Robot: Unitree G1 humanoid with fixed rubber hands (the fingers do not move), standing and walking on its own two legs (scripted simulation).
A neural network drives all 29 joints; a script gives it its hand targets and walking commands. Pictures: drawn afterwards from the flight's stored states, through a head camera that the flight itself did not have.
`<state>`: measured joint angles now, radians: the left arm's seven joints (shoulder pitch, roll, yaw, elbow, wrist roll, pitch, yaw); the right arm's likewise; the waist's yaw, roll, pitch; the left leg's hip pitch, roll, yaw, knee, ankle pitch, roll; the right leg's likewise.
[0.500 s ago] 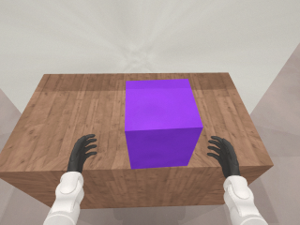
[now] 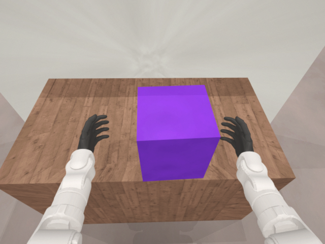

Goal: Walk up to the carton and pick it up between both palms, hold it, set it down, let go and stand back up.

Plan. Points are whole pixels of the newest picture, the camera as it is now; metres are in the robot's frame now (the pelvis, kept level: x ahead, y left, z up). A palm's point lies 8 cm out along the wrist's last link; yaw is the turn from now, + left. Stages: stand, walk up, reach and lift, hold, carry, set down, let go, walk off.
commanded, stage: reach and lift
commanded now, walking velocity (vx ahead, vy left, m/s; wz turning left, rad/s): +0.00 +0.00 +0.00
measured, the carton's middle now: (172, 135) +0.44 +0.00 -0.06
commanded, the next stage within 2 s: none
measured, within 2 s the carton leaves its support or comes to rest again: neither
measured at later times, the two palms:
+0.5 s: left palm (89, 111) +0.40 +0.22 +0.09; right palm (243, 111) +0.42 -0.18 +0.10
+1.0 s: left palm (95, 130) +0.40 +0.22 +0.02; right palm (232, 125) +0.42 -0.17 +0.03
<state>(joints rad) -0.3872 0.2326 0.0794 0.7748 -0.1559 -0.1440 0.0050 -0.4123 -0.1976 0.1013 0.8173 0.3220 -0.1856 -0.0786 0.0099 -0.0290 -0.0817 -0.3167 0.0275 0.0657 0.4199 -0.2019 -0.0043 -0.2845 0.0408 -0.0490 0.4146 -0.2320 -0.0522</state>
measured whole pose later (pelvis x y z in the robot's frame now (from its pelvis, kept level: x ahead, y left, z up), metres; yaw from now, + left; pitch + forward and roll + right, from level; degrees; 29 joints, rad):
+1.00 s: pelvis -0.01 +0.00 -0.02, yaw +1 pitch +21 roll -1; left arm -0.86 0.26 0.03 1.33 -0.19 -0.27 0.04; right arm -0.86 -0.22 0.05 1.25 0.32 -0.20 -0.06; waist 0.01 -0.02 -0.24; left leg -0.73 0.04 0.03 0.55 -0.20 -0.01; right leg -0.67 0.04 -0.09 0.52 -0.22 -0.06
